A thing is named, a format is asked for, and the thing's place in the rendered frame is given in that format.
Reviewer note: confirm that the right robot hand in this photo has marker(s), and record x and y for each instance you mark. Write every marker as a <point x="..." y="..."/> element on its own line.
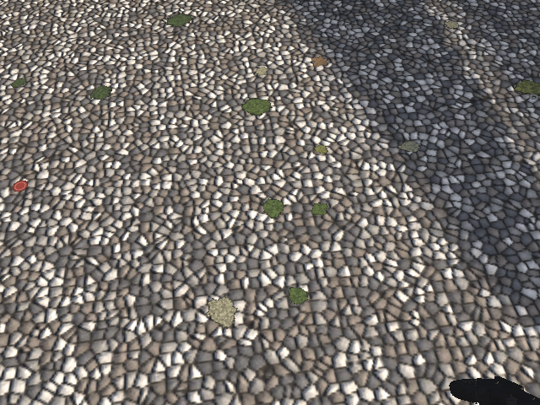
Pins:
<point x="497" y="391"/>

